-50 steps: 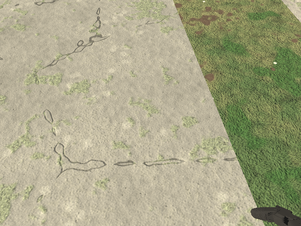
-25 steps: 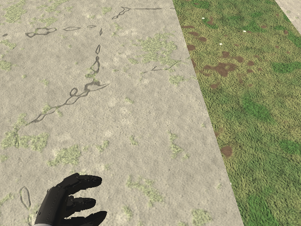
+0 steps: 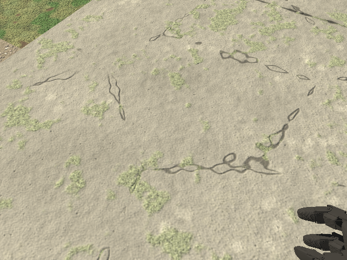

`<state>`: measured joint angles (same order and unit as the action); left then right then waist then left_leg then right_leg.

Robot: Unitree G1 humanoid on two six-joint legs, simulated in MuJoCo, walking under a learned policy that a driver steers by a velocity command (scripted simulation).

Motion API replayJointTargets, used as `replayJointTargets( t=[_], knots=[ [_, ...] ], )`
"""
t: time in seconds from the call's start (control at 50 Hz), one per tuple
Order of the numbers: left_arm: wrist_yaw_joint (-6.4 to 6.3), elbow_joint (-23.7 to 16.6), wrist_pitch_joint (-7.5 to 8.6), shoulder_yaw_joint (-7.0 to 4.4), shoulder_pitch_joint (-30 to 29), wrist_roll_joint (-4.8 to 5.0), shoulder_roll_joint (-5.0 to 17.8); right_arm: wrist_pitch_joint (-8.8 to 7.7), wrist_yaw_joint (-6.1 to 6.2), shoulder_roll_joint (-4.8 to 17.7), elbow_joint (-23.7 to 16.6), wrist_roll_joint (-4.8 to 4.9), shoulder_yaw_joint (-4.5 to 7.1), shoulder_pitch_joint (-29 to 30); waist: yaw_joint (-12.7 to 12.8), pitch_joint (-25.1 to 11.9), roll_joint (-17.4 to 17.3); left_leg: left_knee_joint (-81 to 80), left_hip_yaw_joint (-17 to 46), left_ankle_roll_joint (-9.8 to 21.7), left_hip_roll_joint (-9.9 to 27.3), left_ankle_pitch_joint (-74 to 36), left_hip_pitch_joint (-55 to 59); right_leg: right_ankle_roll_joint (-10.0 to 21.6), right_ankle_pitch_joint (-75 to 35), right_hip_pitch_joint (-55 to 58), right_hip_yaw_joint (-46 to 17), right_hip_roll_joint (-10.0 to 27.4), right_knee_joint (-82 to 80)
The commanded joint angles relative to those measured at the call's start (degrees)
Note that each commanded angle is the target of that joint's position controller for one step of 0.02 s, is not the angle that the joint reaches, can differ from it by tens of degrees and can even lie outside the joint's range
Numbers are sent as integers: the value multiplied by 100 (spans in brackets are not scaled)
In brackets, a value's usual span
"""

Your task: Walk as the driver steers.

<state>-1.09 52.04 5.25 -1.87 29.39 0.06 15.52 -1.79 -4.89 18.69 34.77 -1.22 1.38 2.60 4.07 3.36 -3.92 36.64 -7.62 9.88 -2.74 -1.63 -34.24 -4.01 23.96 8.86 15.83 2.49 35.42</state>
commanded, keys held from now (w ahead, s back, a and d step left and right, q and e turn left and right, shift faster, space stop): q+shift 0.38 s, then shift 0.50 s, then q+shift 0.12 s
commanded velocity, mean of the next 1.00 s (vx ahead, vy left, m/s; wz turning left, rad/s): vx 0.13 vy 0.00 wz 0.62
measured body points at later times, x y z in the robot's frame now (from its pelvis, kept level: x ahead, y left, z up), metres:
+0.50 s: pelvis +0.25 -0.06 +0.02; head +0.28 -0.04 +0.47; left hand +0.32 +0.26 -0.05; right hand +0.54 -0.24 -0.06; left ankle +0.16 +0.01 -0.63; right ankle +0.42 -0.11 -0.70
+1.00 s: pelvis +0.27 -0.05 +0.03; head +0.27 -0.03 +0.48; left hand +0.22 +0.26 -0.08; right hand +0.53 -0.17 -0.07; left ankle +0.20 +0.03 -0.70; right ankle +0.38 -0.14 -0.70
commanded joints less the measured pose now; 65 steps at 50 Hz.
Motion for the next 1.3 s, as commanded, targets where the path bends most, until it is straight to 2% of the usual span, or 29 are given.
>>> replayJointTargets(
  t=[0.02,0.04,0.06,0.1,0.16,0.22,0.28,0.36,0.38,0.42,0.44,0.46,0.5,0.54,0.58,0.7,0.76,0.78,0.8,0.84,0.88,0.98,1.06,1.14,1.16,1.18,1.2,1.22,1.3],
  knots=[
    [-76,-1220,215,-119,-1070,-222,665,48,337,1822,296,367,598,-2275,-1022,-1274,-1256,-70,2551,721,1045,-4240,5481,-144,1216,-4527,-817,-505,5321],
    [-29,-1572,317,-93,-543,7,956,10,336,1844,-112,-31,642,-2206,-931,-3165,-797,-802,4892,1956,2259,-3077,6663,-157,1219,-5299,-2304,-607,6278],
    [-40,-1662,357,-150,-1049,78,1301,3,315,1612,-346,28,671,-1840,-1007,-3017,418,-1365,5050,1814,2040,-1620,6028,-18,709,-5257,-2622,-383,5801],
    [-123,-1617,238,-200,-1249,18,1188,-113,297,1050,-457,275,532,-1110,-321,-1356,1373,-1757,4300,1375,1428,-1061,3952,-42,365,-5182,-2536,-43,4868],
    [-177,-1685,-7,-285,-1281,-96,1113,-104,387,803,-429,229,503,-853,-9,-662,1049,-1822,3298,1098,870,-2442,1927,-245,191,-4358,-2425,109,3665],
    [-184,-1964,-35,-159,-1900,-156,556,94,620,842,-293,276,562,-958,-117,-910,702,-1378,2714,644,135,-2900,1266,-308,-756,-3827,-2123,-335,1934],
    [-109,-2067,-82,-153,-2372,-68,489,365,777,824,-265,378,603,-1027,-330,-1327,195,-1048,2735,17,-205,-1854,1168,-254,-2002,-3099,-2058,-812,571],
    [-49,-2121,-92,-302,-2615,13,751,426,793,520,-337,297,539,-1027,-350,-1043,-428,-585,3622,-254,-135,-48,1541,-195,-2299,-2746,-2568,-766,-706],
    [-47,-2037,-56,-348,-2405,1,789,409,776,433,-399,293,511,-904,-200,-1029,-438,-169,3652,-368,-201,434,1575,-82,-2749,-2393,-2612,-579,-1226],
    [-101,-2122,-106,-329,-2139,-172,936,388,730,-269,-311,143,287,-1715,-525,-1657,940,2289,2433,-831,-987,4283,448,872,-5319,-449,-4025,1336,-982],
    [-91,-2018,-164,-390,-1927,-292,1159,342,617,281,-402,293,387,-2487,-960,-2219,2158,3321,2207,-1107,-796,4417,-151,2031,-4846,-238,-5902,2614,-1296],
    [-102,-2208,-196,-394,-2291,-210,901,370,613,853,-152,283,525,-2294,-732,-1834,1642,3874,1957,-1374,-332,3835,-252,2124,-3544,-701,-5837,2195,-1411],
    [-106,-2286,-353,-220,-2456,-185,499,556,710,895,-71,236,550,-1585,-480,-1213,686,4218,1648,-1499,-179,3038,-107,1534,-2131,-1673,-4317,1238,-1477],
    [-109,-2208,-447,-242,-2622,-180,695,563,709,528,-166,219,425,-1487,-546,-743,753,3772,1370,-1463,-144,2727,240,1407,-1925,-2532,-3618,796,-1747],
    [-83,-2107,-501,-258,-2533,-175,660,485,696,222,-133,212,314,-1553,-526,-898,1026,2852,1062,-1438,-135,2786,604,1392,-2007,-2458,-3144,547,-1807],
    [-45,-1827,-588,-338,-2160,-10,786,429,586,270,37,167,266,-1502,-289,-1013,1566,462,920,-1157,140,2466,1571,1650,-1179,-2177,-3378,918,-1864],
    [-60,-1612,-615,-293,-1825,79,690,409,504,207,219,97,267,-1810,-468,-844,1336,-1121,862,-679,100,1567,2689,1139,-461,-2963,-3044,654,-1645],
    [-31,-1597,-570,-231,-1742,4,485,393,514,445,156,-2,288,-1856,-430,-843,617,-1483,1767,-392,865,1608,3104,731,-134,-3538,-2566,337,-913],
    [4,-1830,-471,-164,-1983,-62,213,377,498,623,236,-123,316,-1626,-275,-681,-876,-1898,2841,186,1768,1965,2138,364,18,-3600,-1668,-311,-486],
    [10,-1739,-412,-260,-2293,-61,489,216,520,171,77,-203,172,-994,-345,-318,-507,-2166,2713,149,1578,2582,1381,222,-476,-2882,-1980,-104,25],
    [4,-1524,-429,-247,-2034,-150,369,107,538,127,163,-27,155,-880,-279,-293,-468,-1880,2245,-141,1227,2113,1507,139,-1047,-2616,-1890,-126,-174],
    [-95,-1751,-403,-345,-2217,-76,689,195,572,729,60,188,412,-1518,-542,-502,-301,-1094,2946,54,1035,-396,2158,166,-1971,-2660,-1751,-230,-93],
    [-20,-1858,-452,-344,-2260,-68,430,298,673,778,-167,253,515,-1295,-428,-565,-539,-1170,3789,455,1345,-769,2367,254,208,-3433,-1911,-550,602],
    [73,-1641,-350,-435,-1702,-23,584,448,733,654,-430,403,583,-656,-22,-931,-196,-502,3409,-284,715,-130,1813,342,-1585,-2026,-2008,-306,-1171],
    [45,-1652,-381,-564,-1646,-132,1088,471,748,325,-543,361,512,-786,-178,-1051,905,585,2603,-713,141,1203,837,764,-2295,-1221,-3021,759,-1475],
    [64,-1704,-411,-565,-1777,-255,1207,438,729,366,-535,302,543,-1225,-397,-975,2330,1696,1794,-1046,-553,3908,-154,1709,-3440,-1073,-4509,1946,-1769],
    [28,-1874,-399,-467,-1981,-220,903,403,689,819,-365,207,698,-1583,-474,-939,1790,2970,1793,-1284,-40,3935,-236,2021,-3608,-1243,-4379,2297,-1711],
    [-29,-1967,-412,-397,-2295,-190,653,427,660,912,-205,278,766,-1631,-578,-758,1253,3410,1664,-1376,102,3496,-246,1811,-3320,-1491,-3659,1917,-1633],
    [-182,-1987,-475,-383,-2625,-151,669,573,652,476,-194,343,654,-1463,-493,-405,1045,3414,1075,-1608,421,2270,-350,1498,-2672,-1773,-2116,1140,-1807]
  ],
)
Keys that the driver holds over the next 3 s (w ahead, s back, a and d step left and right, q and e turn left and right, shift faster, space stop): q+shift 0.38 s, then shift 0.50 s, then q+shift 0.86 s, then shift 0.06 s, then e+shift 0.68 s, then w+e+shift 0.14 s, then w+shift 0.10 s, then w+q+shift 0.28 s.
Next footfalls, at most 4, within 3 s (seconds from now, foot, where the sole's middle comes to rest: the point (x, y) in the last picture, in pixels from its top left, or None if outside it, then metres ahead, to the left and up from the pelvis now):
0.40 right None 0.40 -0.11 -0.74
0.78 left None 0.23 0.05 -0.74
1.58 left None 0.16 0.02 -0.74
2.08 right None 0.38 -0.03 -0.74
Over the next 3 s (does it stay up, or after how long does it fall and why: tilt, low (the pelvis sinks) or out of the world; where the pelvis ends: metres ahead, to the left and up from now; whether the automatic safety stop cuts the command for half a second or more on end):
stays up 0.40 0.05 0.03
